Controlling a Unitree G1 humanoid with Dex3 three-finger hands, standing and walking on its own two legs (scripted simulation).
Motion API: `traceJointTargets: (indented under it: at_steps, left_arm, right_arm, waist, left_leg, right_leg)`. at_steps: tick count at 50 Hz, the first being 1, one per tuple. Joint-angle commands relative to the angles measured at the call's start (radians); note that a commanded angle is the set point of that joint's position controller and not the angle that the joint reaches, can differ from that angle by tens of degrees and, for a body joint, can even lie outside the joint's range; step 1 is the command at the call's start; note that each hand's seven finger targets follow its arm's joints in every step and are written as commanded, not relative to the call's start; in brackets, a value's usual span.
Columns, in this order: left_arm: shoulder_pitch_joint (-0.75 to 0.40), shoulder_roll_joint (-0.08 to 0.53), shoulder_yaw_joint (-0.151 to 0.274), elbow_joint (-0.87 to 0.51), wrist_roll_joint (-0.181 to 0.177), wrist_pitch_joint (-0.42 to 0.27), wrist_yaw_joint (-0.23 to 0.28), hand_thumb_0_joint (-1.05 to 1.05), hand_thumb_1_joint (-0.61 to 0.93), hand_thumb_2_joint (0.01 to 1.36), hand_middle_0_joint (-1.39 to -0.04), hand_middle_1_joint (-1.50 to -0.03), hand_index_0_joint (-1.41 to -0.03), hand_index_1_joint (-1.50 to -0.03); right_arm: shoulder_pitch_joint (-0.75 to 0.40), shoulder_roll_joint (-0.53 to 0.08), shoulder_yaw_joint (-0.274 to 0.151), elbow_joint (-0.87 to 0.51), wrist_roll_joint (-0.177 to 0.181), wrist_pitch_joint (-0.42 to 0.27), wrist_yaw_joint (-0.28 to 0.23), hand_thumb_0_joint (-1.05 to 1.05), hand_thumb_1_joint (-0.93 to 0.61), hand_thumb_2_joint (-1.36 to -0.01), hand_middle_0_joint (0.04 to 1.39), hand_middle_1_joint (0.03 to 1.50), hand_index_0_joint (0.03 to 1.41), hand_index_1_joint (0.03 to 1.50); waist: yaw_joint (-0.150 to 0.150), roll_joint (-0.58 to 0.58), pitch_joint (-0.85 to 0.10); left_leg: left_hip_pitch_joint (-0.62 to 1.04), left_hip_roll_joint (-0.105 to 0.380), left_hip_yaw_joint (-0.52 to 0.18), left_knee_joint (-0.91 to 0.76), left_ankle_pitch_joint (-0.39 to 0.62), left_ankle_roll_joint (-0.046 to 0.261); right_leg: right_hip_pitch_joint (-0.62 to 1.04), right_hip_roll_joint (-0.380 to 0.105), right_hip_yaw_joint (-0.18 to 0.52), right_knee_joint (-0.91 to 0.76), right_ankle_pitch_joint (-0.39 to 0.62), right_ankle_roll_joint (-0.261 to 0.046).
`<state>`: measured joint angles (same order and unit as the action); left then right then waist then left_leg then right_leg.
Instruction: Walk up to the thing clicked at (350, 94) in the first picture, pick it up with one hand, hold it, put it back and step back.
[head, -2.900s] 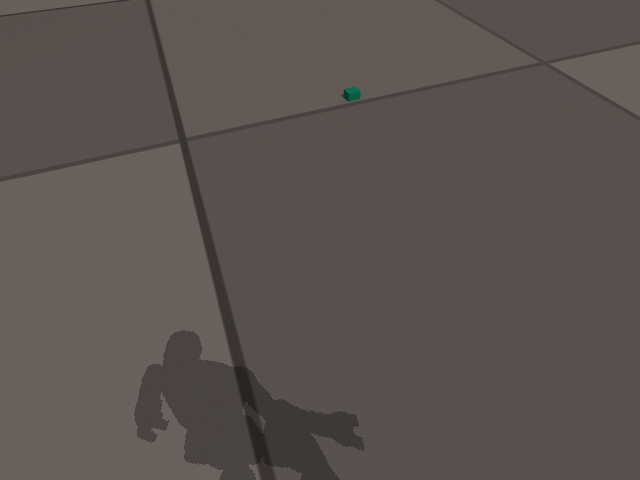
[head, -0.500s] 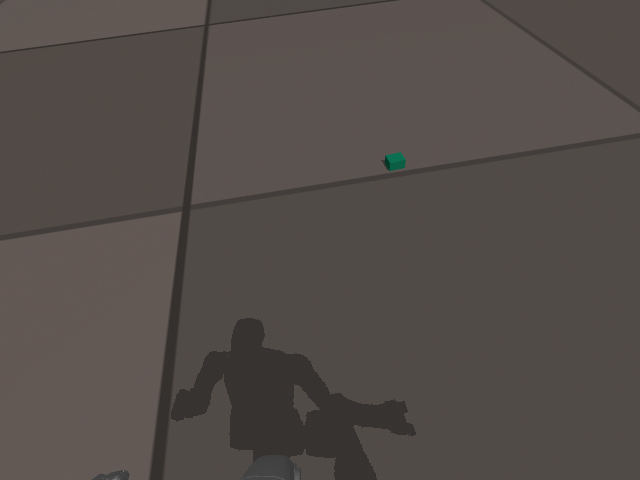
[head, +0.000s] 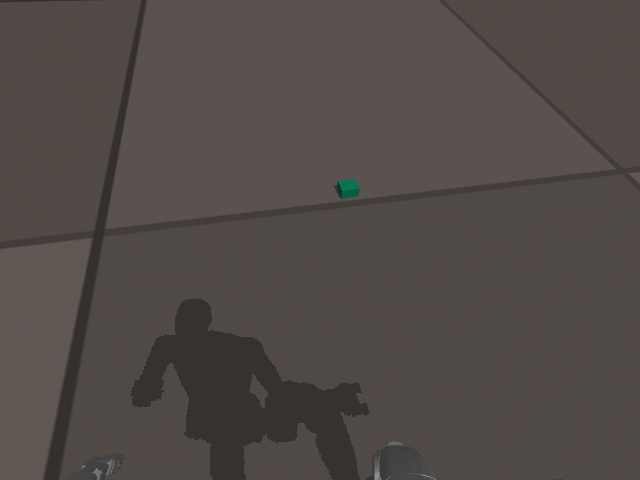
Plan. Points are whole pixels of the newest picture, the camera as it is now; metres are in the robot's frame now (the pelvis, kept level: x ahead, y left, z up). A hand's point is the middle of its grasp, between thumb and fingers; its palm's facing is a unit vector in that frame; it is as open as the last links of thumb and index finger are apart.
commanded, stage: walk up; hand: left
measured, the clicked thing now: (348, 188) +1.37 -0.11 -0.74
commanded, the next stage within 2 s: none
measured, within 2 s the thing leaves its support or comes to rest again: neither
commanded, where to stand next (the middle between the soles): +1.01 -0.38 m, yaw +6 degrees
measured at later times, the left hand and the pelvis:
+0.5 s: hand (235, 383) +0.27 +0.15 -0.14, palm faces +0.04 -0.94 -0.34, open 7.4 cm; pelvis +0.25 -0.13 +0.00, yaw +2 degrees
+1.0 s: hand (299, 244) +0.55 +0.07 -0.14, palm faces -0.04 -0.93 -0.37, open 7.4 cm; pelvis +0.46 -0.22 -0.01, yaw +0 degrees
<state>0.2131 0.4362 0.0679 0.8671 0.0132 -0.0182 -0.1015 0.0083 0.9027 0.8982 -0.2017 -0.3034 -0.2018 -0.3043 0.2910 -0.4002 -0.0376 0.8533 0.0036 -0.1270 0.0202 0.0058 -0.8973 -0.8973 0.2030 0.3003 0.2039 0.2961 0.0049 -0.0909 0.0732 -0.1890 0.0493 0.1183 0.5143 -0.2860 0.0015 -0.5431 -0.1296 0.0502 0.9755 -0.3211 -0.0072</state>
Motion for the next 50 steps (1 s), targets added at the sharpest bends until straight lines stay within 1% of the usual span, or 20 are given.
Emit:
traceJointTargets:
  at_steps: [1,5,7,8,9,10,11,14,19,22,27,28,29,30,31,35,37,46,48,50]
  left_arm:
    - [-0.052,0.147,0.056,-0.084,0.003,-0.017,-0.027,0.000,0.900,0.900,-0.200,-0.300,-0.200,-0.300]
    - [-0.033,0.172,0.081,-0.046,0.005,-0.017,-0.030,0.000,0.900,0.900,-0.200,-0.300,-0.200,-0.300]
    - [0.112,0.238,0.119,-0.008,0.012,-0.026,-0.013,0.000,0.900,0.900,-0.200,-0.300,-0.200,-0.300]
    - [0.259,0.323,0.149,0.016,0.026,-0.037,0.007,0.000,0.900,0.900,-0.200,-0.300,-0.200,-0.300]
    - [0.236,0.391,0.143,-0.008,0.003,-0.044,0.018,0.000,0.900,0.900,-0.200,-0.300,-0.200,-0.300]
    - [0.146,0.367,0.134,-0.039,-0.006,-0.039,0.022,0.000,0.900,0.900,-0.200,-0.300,-0.200,-0.300]
    - [0.072,0.328,0.121,-0.060,-0.015,-0.038,0.030,0.000,0.900,0.900,-0.200,-0.300,-0.200,-0.300]
    - [-0.018,0.242,0.090,-0.073,-0.005,-0.051,0.039,0.000,0.900,0.900,-0.200,-0.300,-0.200,-0.300]
    - [0.041,0.226,0.085,-0.094,0.005,-0.060,0.033,0.000,0.900,0.900,-0.200,-0.300,-0.200,-0.300]
    - [0.095,0.223,0.080,-0.099,0.010,-0.055,0.030,0.000,0.900,0.900,-0.200,-0.300,-0.200,-0.300]
    - [0.063,0.220,0.066,-0.126,0.004,-0.039,0.032,0.000,0.900,0.900,-0.200,-0.300,-0.200,-0.300]
    - [0.090,0.182,0.049,-0.130,0.005,-0.041,0.034,0.000,0.900,0.900,-0.200,-0.300,-0.200,-0.300]
    - [0.119,0.129,0.037,-0.140,-0.004,-0.040,0.039,0.000,0.900,0.900,-0.200,-0.300,-0.200,-0.300]
    - [0.148,0.122,0.043,-0.143,-0.006,-0.033,0.042,0.000,0.900,0.900,-0.200,-0.300,-0.200,-0.300]
    - [0.114,0.252,0.067,-0.127,0.004,-0.022,0.052,0.000,0.900,0.900,-0.200,-0.300,-0.200,-0.300]
    - [0.167,0.222,0.064,-0.063,0.002,-0.012,0.032,0.000,0.900,0.900,-0.200,-0.300,-0.200,-0.300]
    - [0.170,0.194,0.065,-0.053,0.008,-0.004,0.012,0.000,0.900,0.900,-0.200,-0.300,-0.200,-0.300]
    - [-0.008,0.172,0.073,-0.062,0.010,-0.008,-0.020,0.000,0.900,0.900,-0.200,-0.300,-0.200,-0.300]
    - [0.045,0.188,0.083,-0.038,0.013,-0.012,-0.016,0.000,0.900,0.900,-0.200,-0.300,-0.200,-0.300]
    - [0.180,0.247,0.115,0.007,0.018,-0.029,0.001,0.000,0.900,0.900,-0.200,-0.300,-0.200,-0.300]
  right_arm:
    - [-0.010,-0.331,-0.102,-0.058,0.000,-0.033,-0.016,0.000,-0.900,-0.900,0.200,0.300,0.200,0.300]
    - [-0.046,-0.341,-0.104,-0.049,-0.006,-0.014,-0.016,0.000,-0.900,-0.900,0.200,0.300,0.200,0.300]
    - [-0.014,-0.287,-0.084,-0.039,-0.012,-0.003,-0.022,0.000,-0.900,-0.900,0.200,0.300,0.200,0.300]
    - [0.025,-0.194,-0.053,-0.045,-0.010,0.002,-0.022,0.000,-0.900,-0.900,0.200,0.300,0.200,0.300]
    - [0.005,-0.204,-0.054,-0.079,0.007,0.002,-0.027,0.000,-0.900,-0.900,0.200,0.300,0.200,0.300]
    - [-0.049,-0.270,-0.069,-0.051,-0.006,0.010,-0.036,0.000,-0.900,-0.900,0.200,0.300,0.200,0.300]
    - [-0.031,-0.271,-0.068,-0.021,0.009,0.014,-0.031,0.000,-0.900,-0.900,0.200,0.300,0.200,0.300]
    - [0.087,-0.250,-0.069,0.047,0.002,0.024,-0.009,0.000,-0.900,-0.900,0.200,0.300,0.200,0.300]
    - [-0.002,-0.221,-0.065,0.015,-0.015,0.028,0.012,0.000,-0.900,-0.900,0.200,0.300,0.200,0.300]
    - [-0.067,-0.204,-0.062,-0.020,-0.014,0.022,0.013,0.000,-0.900,-0.900,0.200,0.300,0.200,0.300]
    - [0.044,-0.206,-0.079,-0.005,-0.008,0.007,0.000,0.000,-0.900,-0.900,0.200,0.300,0.200,0.300]
    - [0.150,-0.247,-0.094,0.019,-0.012,0.001,-0.013,0.000,-0.900,-0.900,0.200,0.300,0.200,0.300]
    - [0.253,-0.322,-0.119,0.022,-0.033,-0.003,-0.028,0.000,-0.900,-0.900,0.200,0.300,0.200,0.300]
    - [0.264,-0.394,-0.136,-0.011,-0.027,-0.001,-0.041,0.000,-0.900,-0.900,0.200,0.300,0.200,0.300]
    - [0.219,-0.398,-0.141,-0.019,0.016,0.003,-0.039,0.000,-0.900,-0.900,0.200,0.300,0.200,0.300]
    - [0.021,-0.288,-0.090,-0.055,0.009,-0.004,-0.039,0.000,-0.900,-0.900,0.200,0.300,0.200,0.300]
    - [0.016,-0.296,-0.090,-0.057,-0.003,-0.012,-0.031,0.000,-0.900,-0.900,0.200,0.300,0.200,0.300]
    - [-0.006,-0.348,-0.107,-0.041,-0.008,-0.007,-0.017,0.000,-0.900,-0.900,0.200,0.300,0.200,0.300]
    - [-0.050,-0.351,-0.108,-0.044,-0.010,0.004,-0.022,0.000,-0.900,-0.900,0.200,0.300,0.200,0.300]
    - [0.010,-0.264,-0.077,-0.028,-0.022,0.017,-0.027,0.000,-0.900,-0.900,0.200,0.300,0.200,0.300]
  waist:
    - [-0.010,0.255,-0.035]
    - [0.033,0.223,-0.056]
    - [0.121,0.059,-0.138]
    - [0.187,-0.225,-0.170]
    - [0.155,-0.332,-0.175]
    - [0.135,-0.160,-0.127]
    - [0.091,-0.054,-0.088]
    - [0.004,-0.111,-0.033]
    - [0.041,-0.056,-0.013]
    - [0.067,-0.029,-0.013]
    - [-0.025,0.059,-0.053]
    - [-0.073,0.159,-0.124]
    - [-0.119,0.292,-0.181]
    - [-0.107,0.345,-0.194]
    - [-0.104,0.149,-0.183]
    - [0.004,0.169,0.009]
    - [0.008,0.205,0.010]
    - [-0.010,0.249,-0.002]
    - [0.041,0.229,-0.030]
    - [0.110,0.005,-0.108]
  left_leg:
    - [-0.079,0.210,-0.115,-0.227,0.189,0.183]
    - [-0.153,0.200,-0.090,-0.134,0.050,0.149]
    - [-0.238,0.133,-0.026,0.231,0.190,0.098]
    - [-0.399,0.020,0.017,0.589,0.041,0.060]
    - [-0.602,-0.070,-0.011,0.734,-0.247,0.037]
    - [-0.582,0.015,-0.133,0.815,-0.213,0.042]
    - [-0.523,0.051,-0.191,0.773,-0.119,0.049]
    - [-0.386,0.089,-0.132,0.592,0.000,0.035]
    - [-0.400,0.073,-0.079,0.320,0.003,-0.001]
    - [-0.363,0.053,-0.059,0.191,0.082,0.009]
    - [0.021,-0.036,0.005,0.030,0.149,0.048]
    - [0.210,-0.028,-0.040,0.006,0.117,0.082]
    - [0.357,0.167,-0.320,-0.063,-0.063,0.151]
    - [0.418,0.419,-0.806,-0.217,-0.191,0.249]
    - [0.313,0.456,-0.840,-0.247,-0.250,0.303]
    - [-0.022,0.290,-0.360,-0.268,-0.111,0.215]
    - [-0.088,0.250,-0.256,-0.272,-0.065,0.209]
    - [-0.125,0.218,-0.151,-0.231,-0.144,0.169]
    - [-0.169,0.220,-0.129,-0.141,-0.140,0.152]
    - [-0.261,0.128,-0.044,0.259,-0.005,0.104]
  right_leg:
    - [0.120,-0.014,-0.056,-0.278,0.175,-0.004]
    - [0.318,0.042,-0.147,-0.345,0.206,-0.010]
    - [0.576,0.083,-0.118,-0.409,0.068,-0.049]
    - [0.670,-0.071,0.131,-0.561,-0.187,-0.082]
    - [0.709,-0.286,0.563,-0.782,-0.273,-0.183]
    - [0.588,-0.298,0.561,-0.772,-0.294,-0.224]
    - [0.482,-0.234,0.391,-0.750,-0.248,-0.205]
    - [0.312,-0.103,0.125,-0.730,-0.077,-0.175]
    - [0.358,-0.106,0.057,-0.749,0.005,-0.226]
    - [0.408,-0.113,0.040,-0.714,0.150,-0.203]
    - [0.275,-0.067,-0.049,-0.479,0.337,-0.162]
    - [0.204,-0.016,-0.091,-0.267,0.396,-0.132]
    - [0.024,0.066,-0.130,0.012,0.238,-0.081]
    - [-0.187,0.187,-0.080,0.189,-0.214,-0.033]
    - [-0.156,0.117,0.068,0.270,-0.198,-0.041]
    - [-0.073,0.002,0.052,0.169,-0.034,-0.008]
    - [-0.006,-0.010,0.015,0.070,-0.003,0.012]
    - [0.152,0.004,-0.099,-0.312,0.155,0.004]
    - [0.288,0.025,-0.133,-0.345,0.129,-0.004]
    - [0.530,0.070,-0.097,-0.418,-0.013,-0.023]
